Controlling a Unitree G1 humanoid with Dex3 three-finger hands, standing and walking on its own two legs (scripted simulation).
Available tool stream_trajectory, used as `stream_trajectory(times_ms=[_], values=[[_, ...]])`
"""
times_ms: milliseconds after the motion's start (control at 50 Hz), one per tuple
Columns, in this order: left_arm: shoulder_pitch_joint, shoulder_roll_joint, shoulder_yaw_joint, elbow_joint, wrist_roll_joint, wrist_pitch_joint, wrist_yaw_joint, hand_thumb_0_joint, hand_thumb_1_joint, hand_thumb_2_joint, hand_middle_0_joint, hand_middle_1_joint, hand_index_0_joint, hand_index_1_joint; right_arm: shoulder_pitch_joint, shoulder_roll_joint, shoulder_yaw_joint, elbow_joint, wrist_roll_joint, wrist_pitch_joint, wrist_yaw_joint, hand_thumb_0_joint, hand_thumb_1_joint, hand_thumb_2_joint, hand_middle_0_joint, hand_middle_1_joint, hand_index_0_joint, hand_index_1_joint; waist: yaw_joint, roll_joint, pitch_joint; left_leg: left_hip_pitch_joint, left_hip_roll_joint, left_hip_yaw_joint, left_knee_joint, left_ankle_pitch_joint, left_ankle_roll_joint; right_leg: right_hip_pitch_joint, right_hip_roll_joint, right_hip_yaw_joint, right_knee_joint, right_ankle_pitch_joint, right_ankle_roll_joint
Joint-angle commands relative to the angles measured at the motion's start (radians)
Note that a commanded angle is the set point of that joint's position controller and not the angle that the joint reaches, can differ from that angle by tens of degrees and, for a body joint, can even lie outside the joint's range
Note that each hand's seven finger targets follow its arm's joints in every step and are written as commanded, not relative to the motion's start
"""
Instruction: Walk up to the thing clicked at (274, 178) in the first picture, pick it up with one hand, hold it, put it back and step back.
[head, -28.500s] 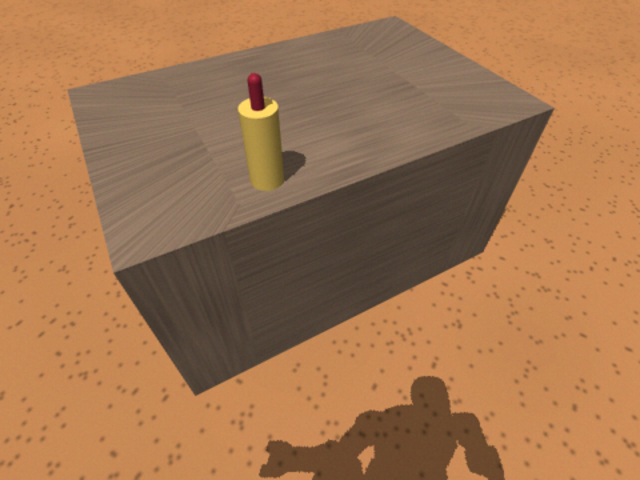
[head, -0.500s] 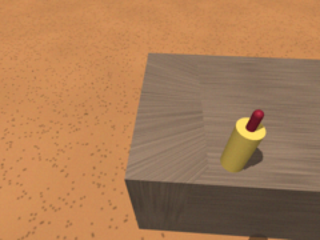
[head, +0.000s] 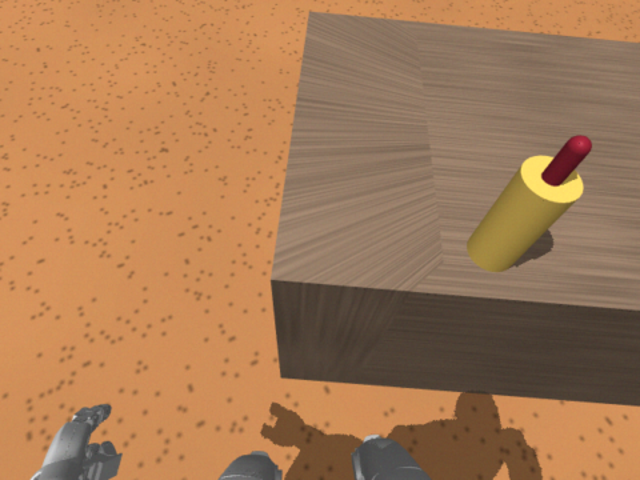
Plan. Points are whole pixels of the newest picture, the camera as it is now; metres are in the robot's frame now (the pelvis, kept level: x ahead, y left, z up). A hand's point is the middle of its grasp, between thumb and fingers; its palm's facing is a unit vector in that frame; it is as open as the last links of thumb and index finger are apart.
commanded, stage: step back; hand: right
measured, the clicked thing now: (528, 205) +0.46 -0.28 +0.03
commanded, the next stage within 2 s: none
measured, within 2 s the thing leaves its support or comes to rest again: neither
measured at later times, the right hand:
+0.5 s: hand out of the picture -0.01 -0.28 -0.14, palm faces +0.04 +0.92 -0.38, open 7.4 cm
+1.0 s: hand out of the picture -0.12 -0.25 -0.11, palm faces +0.06 +0.90 -0.42, open 7.4 cm
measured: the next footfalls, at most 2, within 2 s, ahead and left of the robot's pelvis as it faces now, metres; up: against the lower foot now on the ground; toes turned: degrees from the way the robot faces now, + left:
right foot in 0.28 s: -0.03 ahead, -0.12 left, +0.00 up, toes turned -3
left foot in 0.64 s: -0.10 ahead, +0.13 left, +0.00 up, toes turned -5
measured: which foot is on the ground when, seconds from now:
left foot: down 0.00-0.30, up 0.32-0.62, down 0.64-1.00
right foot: up 0.00-0.26, down 0.28-0.66, up 0.68-1.00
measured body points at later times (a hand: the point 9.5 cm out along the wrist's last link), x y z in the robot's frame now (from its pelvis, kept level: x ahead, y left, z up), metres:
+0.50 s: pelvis -0.09 +0.00 +0.02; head -0.03 -0.03 +0.46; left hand +0.04 +0.30 -0.09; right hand -0.02 -0.33 -0.11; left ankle -0.11 +0.14 -0.64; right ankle -0.07 -0.12 -0.71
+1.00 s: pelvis -0.23 +0.02 +0.01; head -0.16 +0.03 +0.46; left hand -0.12 +0.34 -0.12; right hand -0.12 -0.30 -0.08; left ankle -0.14 +0.13 -0.71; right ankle -0.29 -0.12 -0.67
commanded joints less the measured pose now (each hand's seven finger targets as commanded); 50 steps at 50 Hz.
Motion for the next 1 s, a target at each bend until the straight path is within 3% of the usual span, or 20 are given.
stream_trajectory(times_ms=[0,140,200,240,260,280,300,320,360,400,500,560,600,620,640,660,720,740,920,980], values=[[0.117,0.162,0.039,-0.053,-0.015,-0.012,0.024,0.0,0.9,0.9,-0.2,-0.3,-0.2,-0.3,-0.048,-0.26,-0.057,-0.115,-0.012,-0.027,-0.046,0.0,-0.9,-0.9,0.2,0.3,0.2,0.3,0.051,0.218,-0.271,0.254,0.295,-0.285,-0.25,0.776,0.207,-0.104,0.061,0.081,0.254,0.017,-0.005],[0.103,0.145,0.048,-0.103,0.002,-0.029,-0.001,0.0,0.9,0.9,-0.2,-0.3,-0.2,-0.3,0.041,-0.241,-0.059,-0.131,-0.003,-0.028,-0.059,0.0,-0.9,-0.9,0.2,0.3,0.2,0.3,-0.013,0.186,-0.249,0.332,0.316,-0.221,-0.231,0.705,0.242,-0.027,0.019,-0.008,-0.071,0.059,0.038],[0.175,0.135,0.056,-0.082,0.007,-0.039,-0.011,0.0,0.9,0.9,-0.2,-0.3,-0.2,-0.3,-0.013,-0.25,-0.052,-0.151,0.002,-0.017,-0.053,0.0,-0.9,-0.9,0.2,0.3,0.2,0.3,0.009,0.197,-0.296,0.25,0.275,-0.173,-0.195,0.533,0.197,0.132,0.006,-0.092,-0.319,0.148,0.017],[0.26,0.117,0.057,-0.043,0.017,-0.047,-0.011,0.0,0.9,0.9,-0.2,-0.3,-0.2,-0.3,-0.054,-0.249,-0.048,-0.156,0.013,-0.006,-0.045,0.0,-0.9,-0.9,0.2,0.3,0.2,0.3,0.056,0.184,-0.305,0.136,0.242,-0.12,-0.124,0.437,0.148,0.297,0.003,-0.138,-0.566,0.367,-0.011],[0.256,0.165,0.069,-0.052,0.029,-0.055,-0.009,0.0,0.9,0.9,-0.2,-0.3,-0.2,-0.3,-0.035,-0.216,-0.035,-0.152,0.021,-0.003,-0.042,0.0,-0.9,-0.9,0.2,0.3,0.2,0.3,0.048,0.11,-0.285,0.0,0.192,-0.098,-0.083,0.299,0.089,0.371,-0.059,-0.026,-0.588,0.432,-0.031],[0.222,0.258,0.091,-0.075,0.031,-0.06,-0.009,0.0,0.9,0.9,-0.2,-0.3,-0.2,-0.3,-0.035,-0.169,-0.022,-0.165,0.029,-0.003,-0.039,0.0,-0.9,-0.9,0.2,0.3,0.2,0.3,0.037,-0.137,-0.227,-0.189,0.018,-0.022,0.092,0.019,0.011,0.358,-0.267,0.294,-0.65,0.481,-0.136],[0.173,0.33,0.099,-0.106,0.026,-0.06,-0.012,0.0,0.9,0.9,-0.2,-0.3,-0.2,-0.3,-0.082,-0.19,-0.035,-0.158,0.024,0.007,-0.054,0.0,-0.9,-0.9,0.2,0.3,0.2,0.3,0.081,-0.221,-0.179,-0.123,-0.051,-0.067,0.364,-0.273,-0.011,0.124,-0.454,0.471,-0.711,0.565,-0.311],[0.133,0.285,0.093,-0.128,0.023,-0.064,-0.011,0.0,0.9,0.9,-0.2,-0.3,-0.2,-0.3,-0.058,-0.217,-0.044,-0.137,0.02,0.01,-0.055,0.0,-0.9,-0.9,0.2,0.3,0.2,0.3,0.055,-0.13,-0.137,-0.107,-0.043,-0.158,0.482,-0.254,-0.018,0.077,-0.436,0.434,-0.697,0.602,-0.306],[0.067,0.207,0.071,-0.141,0.012,-0.061,-0.004,0.0,0.9,0.9,-0.2,-0.3,-0.2,-0.3,0.02,-0.202,-0.034,-0.099,0.04,0.002,-0.054,0.0,-0.9,-0.9,0.2,0.3,0.2,0.3,-0.003,-0.05,-0.157,-0.125,-0.074,-0.16,0.498,-0.139,-0.019,0.155,-0.277,0.167,-0.605,0.745,-0.209],[0.083,0.182,0.074,-0.161,0.02,-0.059,-0.001,0.0,0.9,0.9,-0.2,-0.3,-0.2,-0.3,0.034,-0.198,-0.026,-0.104,0.031,-0.01,-0.054,0.0,-0.9,-0.9,0.2,0.3,0.2,0.3,0.022,-0.066,-0.21,-0.137,-0.075,-0.118,0.473,-0.131,-0.034,0.258,-0.248,0.103,-0.554,0.818,-0.198],[0.191,0.179,0.068,-0.162,0.023,-0.048,0.012,0.0,0.9,0.9,-0.2,-0.3,-0.2,-0.3,-0.009,-0.184,-0.021,-0.133,0.018,-0.015,-0.054,0.0,-0.9,-0.9,0.2,0.3,0.2,0.3,0.091,-0.127,-0.236,-0.168,-0.023,-0.055,0.179,-0.172,-0.048,0.449,-0.275,0.108,-0.501,0.926,-0.219],[0.167,0.197,0.066,-0.182,0.012,-0.039,0.007,0.0,0.9,0.9,-0.2,-0.3,-0.2,-0.3,0.054,-0.176,-0.027,-0.117,0.01,-0.024,-0.045,0.0,-0.9,-0.9,0.2,0.3,0.2,0.3,0.057,-0.165,-0.294,-0.036,0.005,0.011,-0.075,-0.101,-0.025,0.424,-0.263,0.099,-0.445,0.915,-0.192],[0.11,0.206,0.059,-0.203,0.001,-0.028,-0.002,0.0,0.9,0.9,-0.2,-0.3,-0.2,-0.3,0.129,-0.183,-0.04,-0.086,0.001,-0.031,-0.039,0.0,-0.9,-0.9,0.2,0.3,0.2,0.3,-0.001,-0.118,-0.301,0.131,0.004,0.059,-0.328,0.149,-0.011,0.3,-0.228,0.059,-0.371,0.776,-0.134],[0.131,0.165,0.045,-0.207,-0.002,-0.022,-0.004,0.0,0.9,0.9,-0.2,-0.3,-0.2,-0.3,0.099,-0.23,-0.056,-0.097,-0.016,-0.036,-0.039,0.0,-0.9,-0.9,0.2,0.3,0.2,0.3,0.01,-0.003,-0.282,0.203,0.104,-0.111,-0.356,0.254,0.023,0.141,-0.15,0.054,-0.307,0.582,-0.071],[0.143,0.115,0.034,-0.216,-0.008,-0.021,-0.002,0.0,0.9,0.9,-0.2,-0.3,-0.2,-0.3,0.058,-0.327,-0.076,-0.122,-0.028,-0.035,-0.033,0.0,-0.9,-0.9,0.2,0.3,0.2,0.3,0.008,0.258,-0.26,0.257,0.33,-0.407,-0.412,0.381,0.131,-0.064,0.041,-0.04,-0.123,0.199,-0.015],[0.075,0.166,0.061,-0.208,0.004,-0.02,0.017,0.0,0.9,0.9,-0.2,-0.3,-0.2,-0.3,0.047,-0.387,-0.086,-0.133,-0.015,-0.032,-0.026,0.0,-0.9,-0.9,0.2,0.3,0.2,0.3,-0.045,0.287,-0.25,0.097,0.456,-0.507,-0.428,0.504,0.267,-0.003,0.092,0.033,0.078,-0.115,-0.002],[0.161,0.152,0.064,-0.149,-0.01,-0.016,0.013,0.0,0.9,0.9,-0.2,-0.3,-0.2,-0.3,-0.09,-0.242,-0.047,-0.144,-0.016,-0.037,-0.041,0.0,-0.9,-0.9,0.2,0.3,0.2,0.3,0.058,0.14,-0.191,0.146,0.3,-0.234,-0.363,0.534,0.177,-0.082,0.089,0.101,0.253,0.049,-0.009],[0.195,0.164,0.069,-0.139,-0.006,-0.019,0.009,0.0,0.9,0.9,-0.2,-0.3,-0.2,-0.3,-0.084,-0.241,-0.047,-0.15,-0.01,-0.039,-0.045,0.0,-0.9,-0.9,0.2,0.3,0.2,0.3,0.064,0.194,-0.178,0.14,0.308,-0.213,-0.349,0.54,0.19,-0.072,0.08,0.076,0.267,0.075,0.003],[0.221,0.142,0.063,-0.139,0.008,-0.024,-0.012,0.0,0.9,0.9,-0.2,-0.3,-0.2,-0.3,-0.014,-0.243,-0.06,-0.177,-0.004,-0.034,-0.049,0.0,-0.9,-0.9,0.2,0.3,0.2,0.3,-0.002,0.233,-0.249,0.287,0.329,-0.171,-0.302,0.529,0.242,0.008,0.022,-0.02,-0.042,0.067,0.061],[0.274,0.139,0.065,-0.108,0.008,-0.028,-0.021,0.0,0.9,0.9,-0.2,-0.3,-0.2,-0.3,-0.043,-0.26,-0.063,-0.192,-0.01,-0.02,-0.043,0.0,-0.9,-0.9,0.2,0.3,0.2,0.3,0.014,0.257,-0.284,0.217,0.298,-0.14,-0.284,0.416,0.192,0.143,-0.004,-0.096,-0.275,0.109,0.034]])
